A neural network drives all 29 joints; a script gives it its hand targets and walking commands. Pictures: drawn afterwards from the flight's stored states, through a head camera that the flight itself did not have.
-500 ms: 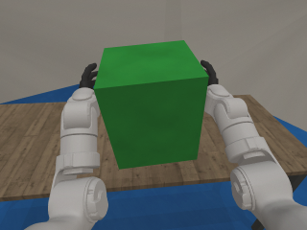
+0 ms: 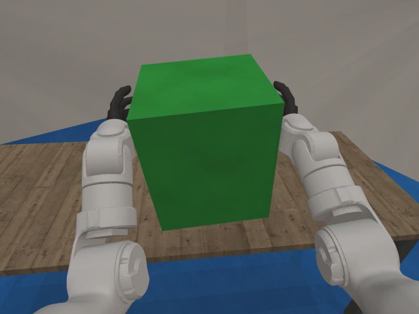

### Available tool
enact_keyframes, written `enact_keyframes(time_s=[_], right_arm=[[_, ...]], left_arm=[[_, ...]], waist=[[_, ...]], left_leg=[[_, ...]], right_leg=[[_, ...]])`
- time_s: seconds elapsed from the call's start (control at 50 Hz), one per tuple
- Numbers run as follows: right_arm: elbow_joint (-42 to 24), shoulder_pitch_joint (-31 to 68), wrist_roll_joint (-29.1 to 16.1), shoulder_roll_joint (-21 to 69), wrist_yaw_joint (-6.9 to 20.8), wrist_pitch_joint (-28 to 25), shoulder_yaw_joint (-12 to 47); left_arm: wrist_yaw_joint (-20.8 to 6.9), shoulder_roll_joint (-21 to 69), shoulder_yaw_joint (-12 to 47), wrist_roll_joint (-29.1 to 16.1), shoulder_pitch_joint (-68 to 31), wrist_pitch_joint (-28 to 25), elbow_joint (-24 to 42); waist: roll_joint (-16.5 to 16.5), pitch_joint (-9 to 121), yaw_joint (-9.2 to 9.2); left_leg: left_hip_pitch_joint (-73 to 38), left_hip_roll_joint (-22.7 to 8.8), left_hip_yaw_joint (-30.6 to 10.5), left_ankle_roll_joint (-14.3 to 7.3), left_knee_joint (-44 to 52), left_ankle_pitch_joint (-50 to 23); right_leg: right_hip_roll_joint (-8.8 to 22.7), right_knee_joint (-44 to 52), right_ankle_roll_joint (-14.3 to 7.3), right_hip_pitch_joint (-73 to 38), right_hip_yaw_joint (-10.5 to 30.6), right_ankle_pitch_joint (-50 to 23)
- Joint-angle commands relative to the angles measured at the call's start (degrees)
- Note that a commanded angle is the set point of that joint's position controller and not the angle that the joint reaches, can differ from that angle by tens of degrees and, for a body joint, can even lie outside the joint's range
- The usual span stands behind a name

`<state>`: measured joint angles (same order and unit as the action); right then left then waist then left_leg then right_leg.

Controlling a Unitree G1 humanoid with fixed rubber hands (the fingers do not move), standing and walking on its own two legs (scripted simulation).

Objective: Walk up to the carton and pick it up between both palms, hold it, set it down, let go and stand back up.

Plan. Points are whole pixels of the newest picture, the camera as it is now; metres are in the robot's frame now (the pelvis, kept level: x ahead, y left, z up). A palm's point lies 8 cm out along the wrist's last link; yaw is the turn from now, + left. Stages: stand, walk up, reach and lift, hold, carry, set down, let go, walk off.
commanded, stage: hold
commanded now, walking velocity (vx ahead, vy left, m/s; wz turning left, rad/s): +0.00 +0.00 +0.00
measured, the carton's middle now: (206, 142) +0.38 -0.01 +0.22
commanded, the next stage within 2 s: none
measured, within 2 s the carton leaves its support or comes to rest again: neither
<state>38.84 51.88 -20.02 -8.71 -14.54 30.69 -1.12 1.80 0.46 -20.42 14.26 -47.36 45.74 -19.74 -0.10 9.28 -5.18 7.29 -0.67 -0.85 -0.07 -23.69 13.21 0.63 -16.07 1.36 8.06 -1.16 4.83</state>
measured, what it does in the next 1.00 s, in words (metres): stands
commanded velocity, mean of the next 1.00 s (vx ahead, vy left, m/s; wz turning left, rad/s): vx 0.00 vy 0.00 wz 0.00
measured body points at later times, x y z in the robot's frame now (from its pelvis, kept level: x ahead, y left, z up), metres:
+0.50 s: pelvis +0.00 +0.00 +0.00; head -0.08 +0.02 +0.44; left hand +0.38 +0.14 +0.26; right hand +0.38 -0.16 +0.26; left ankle +0.00 +0.11 -0.75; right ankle +0.05 -0.14 -0.75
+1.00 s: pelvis +0.00 +0.00 +0.00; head -0.09 +0.02 +0.44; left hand +0.38 +0.14 +0.26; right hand +0.38 -0.16 +0.26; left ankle +0.00 +0.11 -0.75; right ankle +0.05 -0.14 -0.75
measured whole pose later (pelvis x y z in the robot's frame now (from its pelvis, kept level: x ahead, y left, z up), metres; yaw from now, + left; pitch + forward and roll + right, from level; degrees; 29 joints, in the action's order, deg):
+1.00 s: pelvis +0.00 +0.00 +0.00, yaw +0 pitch -4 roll -1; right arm 38.6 52.0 -19.7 -8.5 -14.6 31.1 -0.9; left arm 0.9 0.4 -20.7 15.2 -47.4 45.9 -19.2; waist -0.1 8.9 -5.2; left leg 6.9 -0.7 -0.9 -0.1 -23.7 13.2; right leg 0.6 -16.1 1.4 7.7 -1.2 4.8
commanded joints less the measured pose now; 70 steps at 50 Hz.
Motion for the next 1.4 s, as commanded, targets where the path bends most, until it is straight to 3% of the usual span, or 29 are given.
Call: enact_keyframes(time_s=[0.0,0.08,0.18,0.2,0.24,0.3,0.44,0.48,0.54,0.64,0.7,0.74,0.78,0.8,0.82,0.9,0.92,0.94,0.98,1.02,1.06,1.14,1.16,1.2,1.26,1.28,1.3,1.36,1.38], right_arm=[[-18.97,50.24,-7.62,38.21,8.42,-1.16,16.85],[-23.06,52.09,-9.32,40.31,8.33,-1.76,19.45],[-19.2,50.26,-7.5,38.99,8.64,-1.47,16.22],[-19.89,50.85,-7.59,39.55,8.7,-1.81,16.94],[-20.86,51.91,-7.46,38.77,8.48,-2.02,16.83],[-21.94,49.67,-8.25,40.48,8.48,-1.91,17.84],[-23.98,49.38,-9.63,39.04,7.65,-1.57,19.48],[-22.37,49.78,-9.38,38.35,7.8,-1.46,18.32],[-21.6,49.01,-8.5,38.67,7.86,-1.07,17.56],[-18.61,50.49,-7.27,39.12,8.45,-1.03,16.17],[-18.8,48.32,-7.0,39.19,8.47,-1.44,16.31],[-23.0,52.18,-7.99,39.48,8.17,-2.0,17.42],[-20.88,49.97,-7.45,38.33,8.27,-1.8,16.58],[-21.81,50.31,-7.68,40.0,8.07,-1.96,17.89],[-21.11,49.41,-7.79,38.29,7.75,-1.74,17.11],[-20.97,50.51,-7.84,39.44,8.23,-1.54,17.29],[-18.46,48.97,-6.02,38.37,8.2,-1.34,15.1],[-22.12,51.74,-6.8,40.02,8.18,-2.07,16.73],[-20.32,51.09,-6.95,39.14,8.39,-1.77,16.51],[-21.44,50.55,-6.93,39.92,8.26,-2.12,17.1],[-22.63,51.21,-7.53,39.23,8.13,-2.02,16.71],[-18.84,48.88,-6.9,39.1,8.11,-1.42,16.81],[-22.15,48.96,-8.05,40.44,8.1,-2.02,17.85],[-20.34,49.93,-7.38,38.69,7.97,-1.45,16.83],[-23.43,51.36,-7.59,39.09,7.84,-2.17,16.82],[-20.97,48.49,-7.95,39.54,8.14,-1.74,16.85],[-20.31,49.37,-7.74,38.89,8.06,-1.66,16.93],[-21.95,51.52,-7.64,39.34,8.14,-2.07,17.1],[-22.89,51.82,-7.38,39.8,8.06,-2.31,17.7]], left_arm=[[-9.16,33.7,23.46,-7.26,-41.93,-2.73,3.62],[-8.82,34.21,25.65,-9.16,-43.86,-3.34,8.65],[-9.02,35.18,24.91,-8.04,-43.77,-3.05,5.81],[-9.03,35.44,25.03,-8.5,-43.04,-3.22,6.16],[-8.97,34.91,25.08,-8.22,-42.47,-3.12,4.26],[-8.87,35.17,26.37,-9.24,-43.62,-3.57,8.98],[-8.79,34.95,27.0,-9.13,-40.33,-2.74,9.97],[-8.92,34.99,25.86,-8.18,-40.75,-2.67,7.69],[-9.44,33.44,24.37,-7.65,-40.56,-2.32,6.44],[-9.52,33.32,22.69,-6.92,-42.03,-2.89,3.6],[-10.17,33.77,23.5,-7.54,-41.25,-2.94,5.41],[-9.98,34.2,24.62,-8.09,-41.74,-2.89,5.8],[-9.58,35.25,25.15,-7.82,-41.62,-2.77,6.27],[-9.74,34.43,25.13,-7.89,-41.72,-2.94,6.49],[-9.67,34.59,25.34,-7.78,-40.78,-2.77,6.52],[-9.78,33.01,23.8,-7.27,-41.85,-2.82,5.73],[-10.1,33.37,24.25,-7.65,-41.91,-2.74,3.5],[-10.12,34.68,24.68,-7.88,-41.67,-2.94,4.77],[-10.0,33.96,23.57,-7.35,-41.48,-2.75,3.89],[-9.55,33.83,25.8,-8.54,-43.24,-3.28,6.88],[-9.83,34.35,24.18,-7.69,-41.14,-2.91,4.76],[-9.93,33.87,25.14,-7.97,-42.41,-3.07,6.41],[-9.83,34.25,26.26,-9.01,-43.11,-3.42,9.15],[-9.53,33.88,24.57,-7.67,-40.74,-2.87,4.52],[-9.75,35.27,25.48,-8.41,-41.53,-3.03,5.81],[-9.65,34.51,25.86,-8.33,-41.55,-3.2,8.0],[-9.63,34.09,25.32,-8.32,-41.49,-2.91,6.01],[-9.54,34.17,25.24,-8.1,-42.42,-3.17,5.8],[-9.43,35.55,26.35,-8.72,-41.8,-3.08,6.2]], waist=[[2.43,14.46,2.23],[2.75,19.32,3.02],[4.26,15.18,1.59],[3.72,16.58,2.64],[3.31,15.87,2.21],[3.7,18.94,1.93],[3.4,19.97,1.85],[4.45,17.81,2.1],[2.44,14.78,2.47],[2.64,13.34,3.09],[2.76,14.87,2.34],[2.14,17.94,2.32],[4.75,15.84,1.76],[3.33,17.64,2.69],[4.1,16.41,1.69],[1.85,16.16,3.41],[3.64,13.53,1.36],[2.36,16.56,2.78],[2.28,14.67,2.87],[3.33,17.89,1.95],[2.85,16.83,2.26],[2.93,15.29,1.66],[3.92,19.12,2.14],[2.75,15.47,2.33],[3.18,17.18,1.59],[4.31,17.8,2.13],[2.88,15.63,1.41],[3.58,16.29,2.58],[3.53,18.55,1.91]], left_leg=[[1.33,2.65,-0.52,2.27,6.1,-10.53],[0.0,2.99,-0.35,2.65,5.12,-14.03],[1.28,2.28,-1.04,2.79,6.39,-9.96],[1.52,2.22,-0.88,2.5,6.47,-10.92],[1.6,2.49,-0.61,2.57,6.09,-10.9],[-0.16,2.53,-0.71,2.84,5.52,-13.78],[-2.92,2.91,-1.0,3.59,3.72,-19.96],[-1.64,2.72,-0.44,3.81,4.27,-16.92],[0.41,2.88,-0.23,3.02,5.54,-13.5],[3.42,2.51,-0.37,2.27,7.17,-8.07],[1.92,2.66,-0.03,2.37,6.68,-11.34],[0.55,2.84,-0.15,2.72,5.7,-13.58],[0.53,2.63,-0.65,3.21,6.14,-13.82],[-0.42,3.11,-0.17,2.83,5.69,-14.81],[-0.27,3.07,-0.44,3.11,5.39,-15.01],[1.64,2.66,-0.01,2.35,6.59,-11.37],[2.51,2.75,-0.26,2.61,7.27,-8.16],[2.68,2.65,-0.17,2.1,6.99,-9.48],[2.22,2.64,-0.38,2.22,7.04,-9.91],[0.44,2.83,-0.21,2.85,6.35,-11.63],[1.26,2.85,-0.12,2.47,6.14,-11.62],[0.7,2.43,-0.19,3.18,6.4,-12.92],[-0.28,2.96,-0.34,3.08,5.7,-14.11],[0.61,2.78,-0.37,2.89,5.85,-12.93],[0.33,2.59,-0.44,2.79,6.18,-12.71],[-0.54,2.7,-0.2,3.04,5.9,-14.81],[0.32,2.56,-0.47,2.86,5.71,-13.62],[1.05,2.66,-0.33,2.67,5.89,-12.8],[-0.05,2.47,-0.6,3.11,5.71,-13.83]], right_leg=[[-6.4,0.3,-0.88,-17.58,-0.22,-2.2],[-6.93,-0.65,-0.68,-18.34,-0.45,-5.02],[-6.79,-0.14,-1.16,-16.83,-0.49,-1.48],[-6.8,-0.4,-0.93,-17.48,-0.22,-2.66],[-6.65,0.0,-0.94,-17.06,-0.32,-2.67],[-6.74,-0.6,-1.01,-18.14,-0.43,-4.94],[-7.11,-0.2,-0.77,-18.47,-0.36,-8.47],[-6.73,0.05,-1.07,-17.57,-0.4,-6.07],[-6.84,0.38,-0.86,-17.53,-0.46,-3.9],[-6.62,-0.34,-0.66,-16.94,-0.24,-0.24],[-6.49,-0.12,-0.72,-18.25,-0.18,-3.3],[-6.8,-0.26,-0.83,-18.63,-0.62,-4.59],[-6.87,-0.29,-1.22,-17.78,-0.49,-4.4],[-6.75,-0.2,-0.92,-19.14,-0.2,-5.09],[-6.77,0.04,-0.93,-18.29,-0.34,-5.42],[-6.63,-0.14,-0.81,-18.41,0.0,-3.04],[-6.33,-0.01,-1.04,-17.16,-0.08,-1.15],[-6.73,-0.57,-0.85,-18.92,-0.28,-2.26],[-6.67,-0.25,-0.63,-18.32,-0.27,-1.83],[-6.55,-0.59,-0.81,-19.29,-0.43,-3.86],[-6.65,-0.1,-0.93,-18.27,-0.32,-2.98],[-6.47,0.3,-1.12,-17.66,0.31,-3.15],[-6.88,-0.72,-0.91,-18.76,-0.37,-5.1],[-6.84,0.0,-0.85,-16.84,-0.5,-3.06],[-6.59,0.12,-1.09,-17.86,-0.25,-3.97],[-6.94,-0.45,-1.04,-17.92,-0.18,-4.99],[-6.74,-0.34,-0.99,-17.51,-0.52,-4.77],[-6.76,-0.14,-0.76,-17.15,-0.14,-3.74],[-6.7,-0.2,-0.94,-18.12,-0.46,-4.82]])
